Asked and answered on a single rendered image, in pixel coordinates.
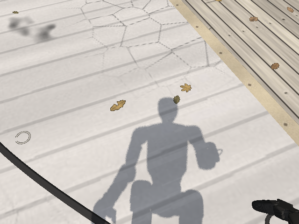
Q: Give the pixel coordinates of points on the right robot hand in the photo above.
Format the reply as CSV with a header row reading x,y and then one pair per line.
x,y
277,208

